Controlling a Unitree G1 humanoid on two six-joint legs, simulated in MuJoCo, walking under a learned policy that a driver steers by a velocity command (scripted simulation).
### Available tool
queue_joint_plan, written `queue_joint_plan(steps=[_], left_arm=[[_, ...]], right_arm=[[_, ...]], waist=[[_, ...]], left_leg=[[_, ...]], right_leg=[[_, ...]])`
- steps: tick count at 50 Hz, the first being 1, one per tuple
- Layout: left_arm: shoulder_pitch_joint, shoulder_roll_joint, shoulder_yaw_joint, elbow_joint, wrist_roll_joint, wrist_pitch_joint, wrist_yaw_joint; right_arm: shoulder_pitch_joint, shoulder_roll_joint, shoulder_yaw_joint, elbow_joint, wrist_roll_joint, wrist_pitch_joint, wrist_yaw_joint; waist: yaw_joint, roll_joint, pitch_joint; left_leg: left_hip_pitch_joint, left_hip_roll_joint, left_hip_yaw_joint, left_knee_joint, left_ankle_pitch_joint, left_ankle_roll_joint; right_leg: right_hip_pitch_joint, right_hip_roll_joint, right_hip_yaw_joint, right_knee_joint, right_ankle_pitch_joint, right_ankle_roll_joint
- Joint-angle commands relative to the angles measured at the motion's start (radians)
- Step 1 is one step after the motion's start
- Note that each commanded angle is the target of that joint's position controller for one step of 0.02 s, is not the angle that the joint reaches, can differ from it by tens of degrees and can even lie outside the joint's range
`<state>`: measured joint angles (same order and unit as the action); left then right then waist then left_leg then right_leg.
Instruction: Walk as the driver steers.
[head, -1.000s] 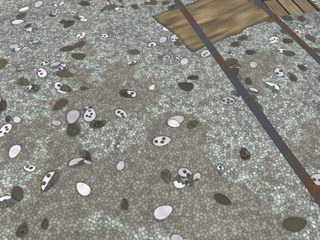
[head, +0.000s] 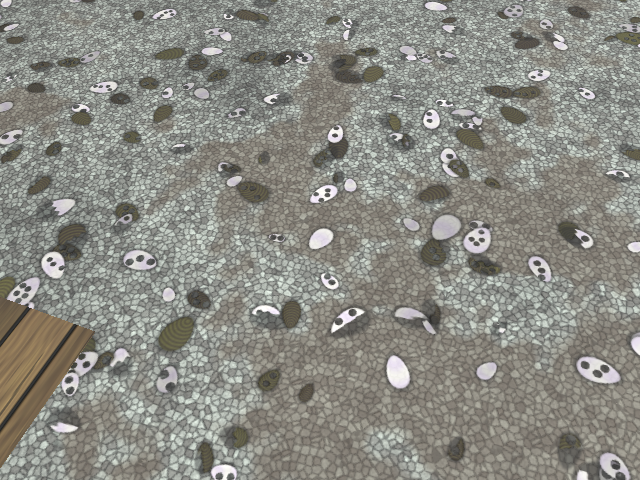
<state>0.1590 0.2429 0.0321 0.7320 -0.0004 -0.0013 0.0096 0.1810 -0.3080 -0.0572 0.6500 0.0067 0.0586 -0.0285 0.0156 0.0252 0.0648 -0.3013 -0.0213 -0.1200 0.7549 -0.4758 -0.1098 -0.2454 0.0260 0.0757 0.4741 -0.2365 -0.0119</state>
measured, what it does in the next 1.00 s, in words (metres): walks ahead, turning right: left foot, then right foot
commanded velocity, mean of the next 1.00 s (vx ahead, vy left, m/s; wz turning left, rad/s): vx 0.21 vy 0.00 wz -0.58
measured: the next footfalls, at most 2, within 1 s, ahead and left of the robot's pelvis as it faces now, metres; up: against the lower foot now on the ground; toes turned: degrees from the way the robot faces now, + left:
left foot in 0.08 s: +0.02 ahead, +0.14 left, +0.00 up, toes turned -8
right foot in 0.54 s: +0.12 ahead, -0.22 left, +0.00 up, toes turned -30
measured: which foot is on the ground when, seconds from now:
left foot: up 0.00-0.06, down 0.08-0.54, up 0.56-0.98, down 1.00-1.00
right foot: down 0.00-0.10, up 0.12-0.52, down 0.54-1.00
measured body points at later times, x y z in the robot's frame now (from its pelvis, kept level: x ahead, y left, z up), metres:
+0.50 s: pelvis +0.06 -0.06 -0.01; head +0.08 -0.08 +0.43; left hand +0.36 +0.10 -0.07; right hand -0.01 -0.37 -0.13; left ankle -0.02 +0.15 -0.74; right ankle +0.07 -0.20 -0.72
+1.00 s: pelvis +0.22 -0.21 -0.01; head +0.24 -0.24 +0.43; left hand +0.50 -0.06 -0.11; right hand +0.21 -0.52 -0.11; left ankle +0.37 -0.20 -0.74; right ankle +0.09 -0.20 -0.74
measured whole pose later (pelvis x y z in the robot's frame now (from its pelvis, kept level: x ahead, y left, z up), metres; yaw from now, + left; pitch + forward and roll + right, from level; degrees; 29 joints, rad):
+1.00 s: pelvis +0.22 -0.21 -0.01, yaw -38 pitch +2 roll +0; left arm 0.22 0.30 0.03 0.69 0.01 0.00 0.05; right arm 0.13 -0.28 -0.03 0.70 -0.01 -0.09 0.05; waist 0.02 0.04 0.02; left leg -0.47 -0.03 0.02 0.53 -0.03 0.04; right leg -0.10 0.13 0.10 0.53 -0.43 -0.10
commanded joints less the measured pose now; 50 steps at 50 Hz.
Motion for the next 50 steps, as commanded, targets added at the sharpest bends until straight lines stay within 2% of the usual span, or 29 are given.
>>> queue_joint_plan(steps=[1, 3, 4, 5, 6, 7, 8, 10, 13, 15, 19, 22, 24, 25, 26, 27, 28, 29, 30, 31, 32, 34, 36, 40, 44, 46, 48, 49, 50], left_arm=[[-0.013, 0.236, 0.061, -0.061, -0.022, 0.006, -0.001], [-0.031, 0.251, 0.069, -0.076, -0.041, 0.005, 0.002], [-0.043, 0.227, 0.063, -0.086, -0.038, -0.003, 0.003], [-0.055, 0.173, 0.052, -0.113, -0.036, -0.011, 0.001], [-0.051, 0.163, 0.047, -0.108, -0.037, -0.015, -0.002], [-0.040, 0.184, 0.060, -0.104, -0.037, -0.013, -0.006], [-0.017, 0.205, 0.076, -0.092, -0.037, -0.004, -0.007], [0.014, 0.165, 0.073, -0.083, -0.036, 0.027, -0.006], [-0.080, 0.141, 0.053, -0.141, -0.040, 0.031, -0.033], [-0.115, 0.148, 0.051, -0.175, -0.042, 0.021, -0.049], [-0.138, 0.129, 0.037, -0.214, -0.037, 0.002, -0.062], [-0.151, 0.129, 0.030, -0.234, -0.037, 0.002, -0.067], [-0.115, 0.143, 0.035, -0.233, -0.030, 0.008, -0.070], [-0.028, 0.166, 0.052, -0.212, -0.025, 0.012, -0.066], [0.123, 0.229, 0.090, -0.165, -0.025, 0.019, -0.053], [0.334, 0.329, 0.137, -0.116, -0.035, 0.032, -0.031], [0.293, 0.510, 0.158, -0.165, -0.031, 0.023, -0.024], [0.253, 0.421, 0.129, -0.222, -0.019, -0.012, -0.046], [0.212, 0.354, 0.107, -0.214, -0.013, -0.031, -0.052], [0.167, 0.316, 0.098, -0.212, -0.022, -0.039, -0.049], [0.099, 0.293, 0.091, -0.220, -0.026, -0.035, -0.040], [0.009, 0.283, 0.083, -0.243, 0.003, -0.027, -0.019], [-0.004, 0.274, 0.078, -0.228, 0.002, -0.024, 0.003], [0.059, 0.239, 0.063, -0.171, -0.024, -0.001, 0.035], [0.111, 0.199, 0.042, -0.115, -0.007, 0.000, 0.048], [0.110, 0.187, 0.034, -0.090, 0.007, -0.011, 0.038], [0.092, 0.201, 0.039, -0.078, 0.011, -0.016, 0.034], [0.068, 0.216, 0.044, -0.081, 0.005, -0.013, 0.040], [0.052, 0.224, 0.046, -0.096, 0.012, -0.012, 0.046]], right_arm=[[-0.008, -0.066, -0.022, -0.061, 0.004, -0.026, -0.007], [0.041, -0.105, -0.038, -0.043, 0.000, -0.037, -0.013], [0.076, -0.139, -0.048, -0.045, -0.009, -0.039, -0.020], [0.092, -0.211, -0.069, -0.027, -0.023, -0.033, -0.023], [0.095, -0.194, -0.070, -0.033, -0.035, -0.029, -0.020], [0.067, -0.151, -0.057, -0.052, -0.048, -0.033, -0.024], [0.041, -0.117, -0.043, -0.066, -0.049, -0.039, -0.029], [-0.039, -0.097, -0.039, -0.072, -0.019, -0.052, -0.032], [0.076, -0.135, -0.056, -0.038, 0.001, -0.070, -0.029], [0.089, -0.152, -0.061, -0.036, -0.002, -0.090, -0.023], [0.104, -0.189, -0.078, -0.019, -0.001, -0.120, 0.004], [0.100, -0.204, -0.086, -0.006, 0.004, -0.124, 0.026], [0.064, -0.219, -0.091, -0.004, 0.012, -0.110, 0.038], [0.031, -0.235, -0.094, -0.005, 0.023, -0.103, 0.039], [0.040, -0.215, -0.088, -0.005, 0.036, -0.101, 0.041], [0.031, -0.163, -0.069, -0.033, 0.019, -0.107, 0.039], [0.037, -0.016, -0.023, -0.136, -0.029, -0.131, 0.034], [-0.035, -0.131, -0.037, -0.127, -0.002, -0.154, 0.032], [-0.085, -0.161, -0.042, -0.139, 0.029, -0.163, 0.030], [-0.064, -0.163, -0.041, -0.117, 0.011, -0.168, 0.020], [-0.032, -0.175, -0.047, -0.090, -0.018, -0.166, 0.010], [-0.002, -0.183, -0.053, -0.059, -0.030, -0.143, 0.013], [0.025, -0.140, -0.036, -0.029, -0.036, -0.127, 0.016], [-0.081, -0.064, 0.001, -0.045, -0.029, -0.126, 0.027], [-0.139, -0.057, 0.012, -0.032, -0.015, -0.145, 0.065], [-0.133, -0.074, 0.004, -0.027, -0.011, -0.156, 0.078], [-0.090, -0.111, -0.012, -0.023, -0.010, -0.163, 0.082], [-0.035, -0.134, -0.024, -0.015, -0.012, -0.165, 0.083], [0.047, -0.175, -0.039, -0.006, -0.013, -0.168, 0.079]], waist=[[-0.001, -0.218, -0.110], [-0.027, -0.186, -0.121], [-0.040, -0.135, -0.153], [-0.018, 0.080, -0.149], [-0.044, 0.188, -0.134], [-0.056, 0.218, -0.126], [-0.043, 0.161, -0.117], [-0.003, 0.106, -0.075], [-0.093, 0.131, -0.065], [-0.109, 0.123, -0.046], [-0.106, 0.090, 0.000], [-0.096, 0.073, 0.051], [-0.065, 0.064, 0.046], [-0.002, 0.065, -0.007], [0.073, 0.020, -0.111], [0.173, -0.111, -0.183], [0.063, -0.466, -0.254], [0.123, -0.209, -0.334], [0.095, -0.156, -0.215], [0.051, -0.104, -0.149], [0.006, -0.081, -0.119], [-0.048, -0.102, -0.111], [-0.058, -0.077, -0.137], [-0.006, -0.109, -0.158], [0.045, -0.117, -0.159], [0.040, -0.134, -0.129], [0.012, -0.140, -0.111], [-0.027, -0.132, -0.120], [-0.067, -0.094, -0.172]], left_leg=[[0.043, -0.045, 0.084, -0.260, 0.127, 0.011], [0.153, -0.035, 0.064, -0.392, 0.275, 0.059], [0.263, 0.044, 0.020, -0.364, 0.375, 0.093], [0.290, 0.149, -0.063, -0.337, 0.463, 0.174], [0.303, 0.269, -0.174, -0.392, 0.571, 0.274], [0.302, 0.384, -0.247, -0.418, 0.695, 0.357], [0.284, 0.404, -0.224, -0.417, 0.776, 0.377], [0.267, 0.337, -0.077, -0.398, 0.776, 0.319], [0.332, 0.325, -0.072, -0.557, 0.097, 0.303], [0.355, 0.345, -0.065, -0.602, -0.031, 0.288], [0.358, 0.370, 0.039, -0.632, -0.004, 0.268], [0.339, 0.370, 0.139, -0.616, 0.071, 0.252], [0.285, 0.339, 0.248, -0.513, 0.330, 0.217], [0.231, 0.310, 0.315, -0.366, 0.626, 0.184], [0.160, 0.254, 0.384, -0.113, 0.857, 0.142], [-0.119, 0.203, 0.373, 0.247, 0.563, 0.066], [-0.508, 0.005, 0.257, 0.611, -0.229, 0.006], [-0.564, 0.013, 0.022, 0.682, -0.168, 0.027], [-0.603, 0.043, 0.031, 0.640, -0.065, 0.055], [-0.562, 0.079, 0.027, 0.559, 0.005, 0.072], [-0.487, 0.109, 0.020, 0.484, 0.060, 0.068], [-0.336, 0.102, 0.033, 0.413, 0.139, 0.056], [-0.300, 0.071, 0.074, 0.340, 0.235, 0.031], [-0.259, 0.018, 0.103, 0.070, 0.428, 0.018], [-0.206, 0.032, 0.109, -0.123, 0.577, 0.055], [-0.196, 0.037, 0.113, -0.158, 0.512, 0.100], [-0.162, 0.003, 0.137, -0.196, 0.419, 0.150], [-0.103, -0.019, 0.149, -0.263, 0.453, 0.175], [0.041, 0.021, 0.073, -0.289, 0.676, 0.222]], right_leg=[[0.126, -0.174, 0.251, -0.077, 0.411, -0.189], [0.066, -0.165, 0.300, -0.061, 0.369, -0.154], [-0.031, -0.144, 0.287, -0.019, 0.291, -0.113], [-0.162, -0.047, 0.146, 0.085, 0.117, -0.046], [-0.253, 0.029, 0.033, 0.219, -0.109, 0.008], [-0.324, 0.024, -0.010, 0.432, -0.362, 0.039], [-0.354, -0.007, -0.004, 0.606, -0.405, 0.059], [-0.390, -0.061, -0.004, 0.641, -0.298, 0.090], [-0.483, -0.112, -0.067, 0.580, -0.145, 0.093], [-0.502, -0.125, -0.074, 0.510, -0.128, 0.071], [-0.484, -0.150, -0.094, 0.396, -0.121, 0.019], [-0.458, -0.159, -0.122, 0.351, -0.140, -0.008], [-0.322, -0.111, -0.189, 0.275, -0.118, -0.019], [-0.153, -0.041, -0.251, 0.211, -0.073, -0.032], [0.093, 0.042, -0.283, 0.167, -0.014, -0.064], [0.406, 0.021, -0.135, 0.123, 0.075, -0.134], [0.546, -0.288, 0.558, -0.073, 0.034, -0.335], [0.529, -0.379, 0.726, -0.201, -0.025, -0.371], [0.448, -0.372, 0.603, -0.202, 0.046, -0.348], [0.343, -0.317, 0.498, -0.173, 0.149, -0.309], [0.239, -0.274, 0.398, -0.142, 0.275, -0.273], [0.071, -0.215, 0.279, -0.140, 0.500, -0.248], [0.040, -0.178, 0.185, -0.119, 0.689, -0.238], [0.054, -0.109, 0.113, -0.069, 0.724, -0.162], [0.137, -0.158, 0.132, -0.072, 0.643, -0.119], [0.169, -0.190, 0.136, -0.048, 0.678, -0.124], [0.200, -0.187, 0.123, 0.030, 0.805, -0.123], [0.206, -0.161, 0.094, 0.115, 0.874, -0.106], [0.150, -0.108, 0.059, 0.260, 0.818, -0.071]])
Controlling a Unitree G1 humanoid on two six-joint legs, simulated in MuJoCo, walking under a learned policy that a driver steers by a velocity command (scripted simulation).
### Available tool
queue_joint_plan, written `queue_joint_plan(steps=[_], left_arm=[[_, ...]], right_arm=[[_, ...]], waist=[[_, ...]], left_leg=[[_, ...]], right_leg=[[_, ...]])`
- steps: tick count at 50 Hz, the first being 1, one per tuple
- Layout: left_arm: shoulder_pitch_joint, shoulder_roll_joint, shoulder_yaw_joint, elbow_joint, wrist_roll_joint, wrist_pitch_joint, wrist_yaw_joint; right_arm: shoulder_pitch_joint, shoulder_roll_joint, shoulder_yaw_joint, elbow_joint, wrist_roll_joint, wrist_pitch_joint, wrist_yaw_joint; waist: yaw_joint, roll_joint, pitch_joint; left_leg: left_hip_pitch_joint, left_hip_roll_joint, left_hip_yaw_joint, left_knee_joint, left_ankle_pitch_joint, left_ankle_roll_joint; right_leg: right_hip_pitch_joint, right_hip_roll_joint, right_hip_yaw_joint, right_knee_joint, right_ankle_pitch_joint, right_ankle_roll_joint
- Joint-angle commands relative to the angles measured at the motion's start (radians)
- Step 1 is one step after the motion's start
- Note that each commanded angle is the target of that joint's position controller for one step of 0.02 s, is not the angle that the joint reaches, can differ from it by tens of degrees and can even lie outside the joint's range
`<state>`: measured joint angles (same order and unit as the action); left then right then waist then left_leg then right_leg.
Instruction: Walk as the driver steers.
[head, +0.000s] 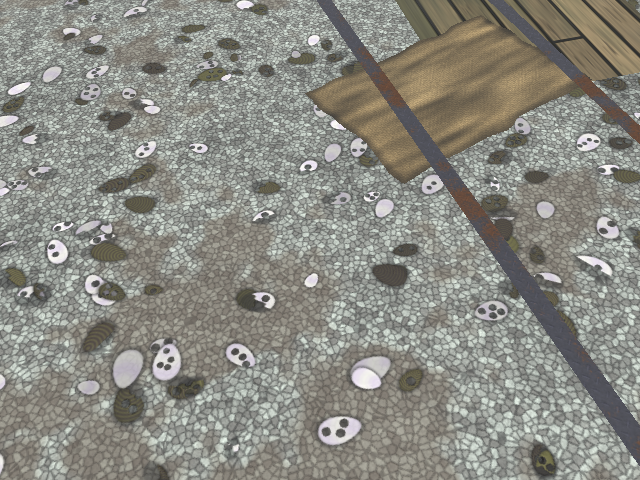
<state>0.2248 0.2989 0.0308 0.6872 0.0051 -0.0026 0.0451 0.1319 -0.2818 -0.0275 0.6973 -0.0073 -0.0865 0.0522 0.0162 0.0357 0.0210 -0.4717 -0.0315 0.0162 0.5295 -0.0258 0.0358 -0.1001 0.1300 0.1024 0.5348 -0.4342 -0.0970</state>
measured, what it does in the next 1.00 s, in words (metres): walks ahead, turning left: right foot, then left foot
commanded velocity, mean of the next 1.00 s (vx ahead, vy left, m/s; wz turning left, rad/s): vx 0.66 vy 0.00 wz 0.69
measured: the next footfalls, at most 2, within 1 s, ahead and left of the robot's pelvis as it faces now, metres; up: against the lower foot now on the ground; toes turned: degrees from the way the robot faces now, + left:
right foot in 0.32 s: +0.17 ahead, -0.14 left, +0.00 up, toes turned +22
left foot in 0.82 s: +0.39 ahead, +0.31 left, +0.00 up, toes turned +48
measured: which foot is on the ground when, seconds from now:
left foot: down 0.00-0.32, up 0.34-0.80, down 0.82-1.00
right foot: down 0.00-0.02, up 0.04-0.30, down 0.32-0.82, up 0.84-1.00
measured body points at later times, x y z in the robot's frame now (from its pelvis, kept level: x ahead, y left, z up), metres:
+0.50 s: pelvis +0.15 -0.02 +0.02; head +0.16 -0.03 +0.47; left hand +0.08 +0.28 -0.08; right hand +0.43 -0.19 -0.05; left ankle +0.14 +0.15 -0.61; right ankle +0.13 -0.15 -0.73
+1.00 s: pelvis +0.41 +0.25 +0.00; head +0.42 +0.25 +0.45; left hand +0.29 +0.51 -0.10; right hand +0.66 +0.12 -0.11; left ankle +0.36 +0.28 -0.72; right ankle +0.53 +0.10 -0.61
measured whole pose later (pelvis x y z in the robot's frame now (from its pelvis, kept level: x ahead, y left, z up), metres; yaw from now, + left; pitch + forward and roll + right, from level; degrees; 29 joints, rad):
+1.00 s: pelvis +0.41 +0.25 +0.00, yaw +45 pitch -1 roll +2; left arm 0.29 0.29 0.02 0.74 -0.06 -0.09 0.01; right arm 0.32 -0.26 -0.05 0.72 -0.01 -0.08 0.04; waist 0.01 -0.03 0.04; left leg -0.20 -0.11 0.10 0.50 -0.29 0.11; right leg -0.59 -0.15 0.10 1.33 -0.24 -0.03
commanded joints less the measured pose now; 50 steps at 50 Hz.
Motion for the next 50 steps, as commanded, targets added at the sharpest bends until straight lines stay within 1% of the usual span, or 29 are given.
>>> queue_joint_plan(steps=[1, 2, 3, 4, 6, 8, 10, 14, 15, 16, 17, 18, 19, 21, 24, 29, 33, 35, 38, 39, 40, 41, 42, 43, 44, 45, 46, 47, 50], left_arm=[[0.012, 0.161, 0.045, -0.088, 0.028, -0.017, 0.015], [0.047, 0.127, 0.034, -0.101, 0.038, -0.011, 0.008], [0.060, 0.164, 0.039, -0.102, 0.015, -0.012, -0.010], [-0.004, 0.151, 0.038, -0.110, 0.000, -0.004, -0.018], [-0.062, 0.121, 0.034, -0.127, 0.010, 0.012, -0.022], [-0.038, 0.085, 0.025, -0.124, 0.005, -0.002, -0.040], [-0.029, 0.080, 0.025, -0.113, -0.005, -0.026, -0.050], [0.049, 0.094, 0.041, -0.063, -0.025, -0.065, -0.050], [0.119, 0.112, 0.052, -0.034, -0.024, -0.069, -0.045], [0.201, 0.155, 0.071, -0.009, -0.027, -0.071, -0.034], [0.171, 0.213, 0.076, -0.038, -0.004, -0.069, -0.032], [0.070, 0.229, 0.080, -0.071, 0.025, -0.081, -0.034], [0.024, 0.182, 0.071, -0.089, 0.008, -0.090, -0.026], [0.046, 0.141, 0.057, -0.079, -0.012, -0.094, -0.020], [0.131, 0.142, 0.050, -0.037, 0.013, -0.106, -0.021], [0.201, 0.117, 0.037, 0.024, 0.030, -0.103, -0.030], [0.238, 0.130, 0.038, 0.067, 0.024, -0.094, -0.028], [0.246, 0.153, 0.042, 0.087, 0.015, -0.083, -0.025], [0.224, 0.244, 0.061, 0.094, 0.009, -0.064, -0.011], [0.225, 0.268, 0.066, 0.097, 0.005, -0.059, -0.009], [0.197, 0.264, 0.064, 0.088, -0.001, -0.066, -0.011], [0.209, 0.197, 0.045, 0.073, 0.003, -0.089, -0.011], [0.324, 0.043, -0.007, -0.002, -0.003, -0.129, -0.026], [0.212, 0.159, 0.011, -0.005, -0.052, -0.171, -0.034], [0.081, 0.160, 0.015, -0.044, -0.099, -0.173, -0.027], [0.049, 0.124, 0.004, -0.050, -0.094, -0.169, -0.019], [0.066, 0.110, 0.007, -0.024, -0.073, -0.151, -0.019], [0.135, 0.105, 0.012, 0.009, -0.072, -0.121, -0.031], [0.143, 0.046, 0.009, 0.039, -0.065, -0.050, -0.039]], right_arm=[[0.163, -0.280, -0.087, -0.059, -0.008, -0.022, -0.007], [0.188, -0.243, -0.077, -0.052, -0.010, -0.005, -0.014], [0.145, -0.202, -0.067, -0.078, 0.009, 0.006, -0.022], [0.090, -0.170, -0.065, -0.102, 0.023, 0.022, -0.035], [0.033, -0.155, -0.060, -0.125, 0.036, 0.051, -0.056], [0.023, -0.175, -0.072, -0.136, 0.039, 0.075, -0.069], [0.030, -0.201, -0.083, -0.146, 0.032, 0.086, -0.083], [0.000, -0.205, -0.089, -0.174, 0.052, 0.098, -0.090], [-0.037, -0.175, -0.080, -0.197, 0.048, 0.099, -0.089], [-0.028, -0.104, -0.062, -0.206, 0.047, 0.094, -0.084], [0.007, -0.010, -0.034, -0.236, 0.049, 0.080, -0.073], [0.016, -0.066, -0.041, -0.267, 0.051, 0.062, -0.060], [0.024, -0.111, -0.050, -0.251, 0.049, 0.059, -0.052], [0.055, -0.128, -0.058, -0.214, 0.028, 0.061, -0.042], [0.023, -0.101, -0.048, -0.215, 0.037, 0.059, -0.031], [-0.065, -0.085, -0.039, -0.229, 0.053, 0.063, -0.015], [-0.183, -0.045, -0.016, -0.246, 0.055, 0.048, 0.023], [-0.232, -0.022, -0.003, -0.259, 0.060, 0.037, 0.044], [-0.152, -0.078, -0.029, -0.250, 0.059, 0.040, 0.043], [-0.012, -0.126, -0.055, -0.224, 0.057, 0.045, 0.039], [0.224, -0.209, -0.102, -0.163, 0.058, 0.054, 0.025], [0.377, -0.247, -0.123, -0.091, 0.062, 0.070, -0.001], [0.312, -0.335, -0.124, -0.114, 0.045, 0.056, -0.015], [0.390, -0.223, -0.103, -0.103, 0.021, 0.044, -0.018], [0.374, -0.190, -0.092, -0.074, 0.010, 0.026, -0.016], [0.298, -0.171, -0.081, -0.060, 0.012, 0.009, -0.013], [0.210, -0.110, -0.061, -0.060, 0.000, -0.005, -0.012], [0.155, -0.064, -0.045, -0.062, -0.018, -0.012, -0.013], [0.127, -0.031, -0.040, -0.025, -0.004, -0.036, -0.009]], waist=[[-0.061, 0.047, -0.226], [-0.046, 0.243, -0.295], [-0.036, 0.138, -0.292], [-0.033, 0.055, -0.210], [-0.004, -0.042, -0.085], [0.019, 0.053, -0.089], [0.019, 0.129, -0.114], [0.070, 0.125, -0.102], [0.109, 0.107, -0.084], [0.130, -0.016, -0.110], [0.082, -0.244, -0.118], [0.023, -0.260, -0.039], [0.014, -0.219, 0.005], [0.021, -0.138, 0.014], [0.050, -0.116, 0.048], [0.080, -0.132, 0.132], [0.113, -0.096, 0.200], [0.110, -0.090, 0.217], [-0.006, -0.206, 0.087], [-0.096, -0.236, 0.002], [-0.220, -0.222, -0.119], [-0.251, -0.096, -0.162], [-0.080, 0.228, -0.337], [-0.188, 0.079, -0.494], [-0.189, 0.016, -0.287], [-0.124, -0.093, -0.135], [-0.068, -0.109, -0.076], [-0.010, -0.055, -0.027], [0.025, -0.001, 0.080]], left_leg=[[0.444, 0.198, -0.326, -0.039, 0.553, 0.215], [0.623, 0.378, -0.666, -0.136, 0.621, 0.392], [0.578, 0.372, -0.702, -0.183, 0.351, 0.366], [0.497, 0.321, -0.624, -0.186, 0.132, 0.310], [0.294, 0.232, -0.517, -0.251, -0.098, 0.225], [0.188, 0.129, -0.476, -0.320, -0.436, 0.180], [0.122, 0.117, -0.487, -0.341, -0.535, 0.183], [-0.037, 0.072, -0.473, -0.289, -0.587, 0.110], [-0.150, 0.029, -0.429, -0.220, -0.580, 0.050], [-0.292, -0.036, -0.323, 0.024, -0.588, -0.015], [-0.433, -0.091, -0.210, 0.332, -0.520, -0.016], [-0.537, 0.032, -0.204, 0.514, -0.414, -0.019], [-0.568, 0.069, -0.180, 0.595, -0.345, -0.026], [-0.558, 0.099, -0.142, 0.696, -0.248, -0.047], [-0.551, 0.126, -0.114, 0.799, -0.116, -0.056], [-0.577, 0.140, -0.095, 0.719, -0.001, -0.069], [-0.532, 0.148, 0.013, 0.501, 0.034, -0.028], [-0.474, 0.130, 0.078, 0.378, -0.005, 0.013], [-0.130, -0.019, 0.212, 0.302, -0.132, 0.088], [0.082, -0.061, 0.202, 0.285, -0.184, 0.124], [0.432, -0.075, 0.138, 0.187, -0.125, 0.186], [0.789, 0.010, -0.061, 0.128, -0.122, 0.205], [1.078, 0.310, -0.705, -0.027, -0.424, 0.401], [1.058, 0.360, -0.889, -0.223, -0.693, 0.390], [0.885, 0.356, -0.781, -0.280, -0.635, 0.326], [0.669, 0.335, -0.649, -0.291, -0.499, 0.293], [0.509, 0.294, -0.514, -0.286, -0.408, 0.271], [0.381, 0.256, -0.388, -0.297, -0.342, 0.251], [0.180, 0.204, -0.129, -0.359, -0.176, 0.181]], right_leg=[[-0.192, -0.073, -0.013, 0.519, 0.648, 0.099], [-0.458, 0.069, -0.004, 0.795, -0.187, 0.181], [-0.497, 0.003, 0.103, 0.854, -0.177, 0.162], [-0.525, -0.035, 0.099, 0.878, -0.125, 0.161], [-0.506, -0.085, 0.069, 0.677, -0.049, 0.145], [-0.376, -0.071, -0.001, 0.403, -0.037, 0.145], [-0.258, -0.052, -0.023, 0.268, -0.046, 0.150], [0.008, -0.049, -0.050, -0.046, 0.175, 0.132], [0.136, -0.078, -0.057, -0.132, 0.212, 0.116], [0.284, -0.224, 0.065, -0.180, 0.121, 0.083], [0.284, -0.481, 0.454, -0.283, -0.222, -0.009], [0.167, -0.562, 0.619, -0.354, -0.413, -0.083], [0.139, -0.542, 0.555, -0.356, -0.407, -0.082], [0.141, -0.448, 0.338, -0.337, -0.220, -0.021], [0.105, -0.392, 0.129, -0.357, -0.014, -0.004], [0.111, -0.375, -0.087, -0.384, 0.175, 0.000], [0.158, -0.385, -0.221, -0.413, 0.304, 0.021], [0.208, -0.393, -0.288, -0.393, 0.512, 0.036], [0.226, -0.406, -0.366, -0.168, 1.474, 0.046], [0.180, -0.431, -0.358, 0.021, 1.627, 0.030], [0.037, -0.427, -0.336, 0.259, 1.588, 0.028], [-0.274, -0.337, -0.298, 0.586, 0.841, 0.057], [-0.638, -0.138, -0.166, 1.010, -0.063, 0.092], [-0.679, -0.161, 0.043, 1.042, 0.025, 0.063], [-0.730, -0.194, 0.027, 1.016, 0.074, 0.047], [-0.706, -0.244, 0.016, 0.941, 0.108, 0.042], [-0.646, -0.286, 0.018, 0.882, 0.145, 0.043], [-0.579, -0.319, 0.030, 0.857, 0.190, 0.047], [-0.580, -0.330, 0.036, 0.791, 0.247, 0.077]])
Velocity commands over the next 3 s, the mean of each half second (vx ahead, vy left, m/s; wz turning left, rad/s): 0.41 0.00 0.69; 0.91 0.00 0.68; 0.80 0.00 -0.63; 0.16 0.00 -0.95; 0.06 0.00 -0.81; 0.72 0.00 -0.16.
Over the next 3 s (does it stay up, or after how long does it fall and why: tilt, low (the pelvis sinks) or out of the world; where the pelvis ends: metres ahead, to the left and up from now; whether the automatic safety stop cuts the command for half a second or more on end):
stays up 1.12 0.47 0.00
